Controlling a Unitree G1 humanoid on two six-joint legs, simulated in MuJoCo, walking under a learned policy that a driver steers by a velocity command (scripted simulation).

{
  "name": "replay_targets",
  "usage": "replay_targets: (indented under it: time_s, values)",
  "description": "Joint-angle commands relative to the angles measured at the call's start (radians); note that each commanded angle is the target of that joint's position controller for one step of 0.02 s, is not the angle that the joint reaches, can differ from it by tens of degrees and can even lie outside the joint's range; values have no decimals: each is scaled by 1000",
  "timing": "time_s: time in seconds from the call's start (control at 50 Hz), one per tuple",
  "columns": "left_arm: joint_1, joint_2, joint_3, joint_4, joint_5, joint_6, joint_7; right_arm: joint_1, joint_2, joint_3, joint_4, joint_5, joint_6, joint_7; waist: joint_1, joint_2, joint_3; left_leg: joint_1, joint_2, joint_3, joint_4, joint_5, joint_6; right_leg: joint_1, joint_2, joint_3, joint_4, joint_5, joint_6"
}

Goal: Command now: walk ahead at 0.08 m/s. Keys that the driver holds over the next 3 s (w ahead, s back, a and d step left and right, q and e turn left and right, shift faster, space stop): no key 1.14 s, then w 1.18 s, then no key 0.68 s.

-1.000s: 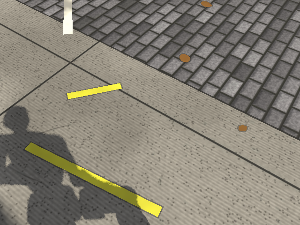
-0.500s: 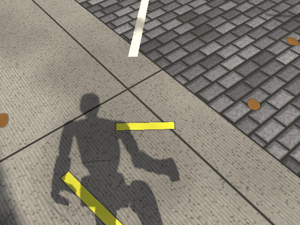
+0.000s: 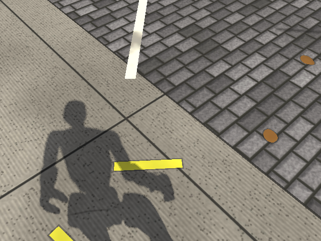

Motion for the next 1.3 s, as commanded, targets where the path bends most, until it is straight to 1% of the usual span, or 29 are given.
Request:
replay_targets:
  time_s: [0.02, 0.04, 0.06, 0.08, 0.1, 0.12, 0.14, 0.16, 0.2, 0.26, 0.36, 0.46, 0.62, 0.8, 1.14, 1.16, 1.18, 1.2, 1.22, 1.24, 1.26, 1.28, 1.3]
  values:
    - [103, 68, 19, -5, 16, 8, 0, -84, -115, -21, -51, 9, -8, -8, 59, 127, -101, -98, 198, -184, -186, -269, 97, 278, 17, -24, -150, 143, -33]
    - [83, 80, 19, -18, 26, 6, 2, -52, -93, -12, -30, 6, -7, -7, 54, 103, -65, -121, 172, -182, -181, -366, 51, 291, -15, 14, -213, 175, -52]
    - [67, 122, 24, -33, 22, 4, 7, -23, -93, -11, -19, -2, -7, -6, 29, 48, -31, -127, 130, -160, -141, -399, 11, 273, -67, 61, -254, 179, -77]
    - [36, 175, 41, -14, 6, 3, 7, 19, -100, -17, -14, 4, -4, -10, -20, -79, -1, -71, 73, -93, -121, -329, -16, 153, -51, 49, -255, -14, -102]
    - [23, 122, 33, -13, 5, -5, 3, -6, -120, -19, -5, 1, 1, -18, 7, -73, 13, 7, 65, -76, -77, -265, -30, 77, -28, 43, -289, -106, -95]
    - [19, 86, 22, -4, 12, -13, 1, -10, -119, -21, -2, 5, 4, -24, 3, -76, 7, 44, 67, -72, -58, -219, -26, 57, -25, 40, -303, -97, -77]
    - [7, 78, 19, 0, 12, -22, -1, -1, -109, -19, 9, 7, 9, -29, -2, -78, 1, 63, 72, -73, -48, -178, -19, 63, -18, 34, -300, -38, -61]
    - [4, 72, 17, 5, 8, -30, -3, 11, -111, -20, 20, 5, 11, -31, -1, -69, -9, 68, 69, -68, -39, -137, -15, 87, -16, 30, -288, 18, -54]
    - [20, 78, 18, 23, 1, -39, -3, 20, -106, -20, 38, 6, 9, -31, 4, -42, -42, 90, 72, -65, -25, -50, -11, 130, -12, 21, -259, 118, -51]
    - [24, 83, 17, 44, -3, -39, 0, 13, -105, -22, 61, 14, 8, -29, 12, -11, -64, 115, 76, -62, -8, 50, -11, 163, -4, 11, -237, 207, -55]
    - [21, 79, 15, 78, -6, -31, 2, 15, -107, -23, 103, 19, 19, -34, 13, 22, -65, 147, 78, -59, 3, 120, -13, 177, 6, -1, -232, 257, -58]
    - [16, 71, 13, 111, -6, -26, 3, 13, -113, -24, 139, 21, 27, -41, 11, 32, -55, 164, 81, -59, 2, 138, -15, 182, 16, -11, -241, 262, -57]
    - [16, 60, 11, 157, -5, -19, 7, 1, -115, -23, 186, 22, 32, -47, 10, 27, -35, 164, 82, -60, -12, 107, -17, 186, 27, -23, -260, 223, -52]
    - [33, 49, 7, 197, -4, -17, 12, 3, -106, -19, 226, 22, 31, -49, 10, 28, -14, 148, 80, -61, -34, 38, -17, 177, 34, -33, -276, 159, -47]
    - [100, 17, -4, 247, -5, -22, 17, 48, -83, -10, 265, 24, 29, -53, 8, 32, 9, 127, 77, -63, -57, -36, -15, 152, 39, -40, -286, 105, -45]
    - [123, 6, -6, 259, -6, -21, 18, 67, -77, -9, 274, 24, 30, -54, 8, 37, -14, 135, 70, -59, -67, -152, -12, 159, 52, -56, -281, 20, -47]
    - [130, 7, -4, 261, -12, -19, 20, 76, -93, -15, 277, 30, 33, -57, 5, 50, -1, 118, 63, -62, -71, -322, 1, 138, 75, -79, -249, -103, -55]
    - [124, 13, -1, 253, -15, -20, 22, 86, -115, -24, 276, 37, 34, -59, 1, 69, 24, 86, 76, -87, -84, -497, 22, 96, 89, -93, -210, -223, -69]
    - [112, 14, 0, 240, -15, -25, 23, 97, -127, -29, 272, 40, 30, -59, -6, 90, 61, 57, 114, -141, -116, -622, 48, 40, 91, -95, -172, -291, -81]
    - [98, -1, -3, 227, -15, -36, 20, 122, -143, -36, 271, 44, 22, -56, -16, 128, 84, 62, 176, -230, -159, -697, 82, -16, 89, -99, -113, -281, -89]
    - [91, -25, -7, 217, -17, -50, 14, 156, -164, -45, 274, 48, 11, -54, -24, 181, 82, 87, 254, -342, -214, -739, 124, -51, 89, -117, -27, -214, -90]
    - [88, -33, -8, 212, -19, -62, 5, 180, -180, -53, 278, 49, 2, -53, -27, 212, 73, 67, 324, -445, -261, -748, 166, -38, 69, -102, 61, -164, -98]
    - [95, -27, -3, 210, -24, -72, -3, 162, -178, -55, 267, 47, -5, -53, -11, 202, 78, 29, 357, -487, -282, -729, 184, -24, 46, -81, 108, -159, -115]
Next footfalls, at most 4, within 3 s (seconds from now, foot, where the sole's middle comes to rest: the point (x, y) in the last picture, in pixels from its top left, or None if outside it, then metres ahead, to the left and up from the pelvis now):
0.04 right None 0.08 -0.15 -0.77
1.84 left None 0.47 0.09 -0.77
2.36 right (195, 172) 0.80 -0.15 -0.77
2.78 left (145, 163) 0.85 0.08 -0.77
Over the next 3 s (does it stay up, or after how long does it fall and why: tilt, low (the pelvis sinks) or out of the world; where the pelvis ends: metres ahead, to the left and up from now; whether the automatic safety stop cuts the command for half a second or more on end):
stays up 0.78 -0.04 0.00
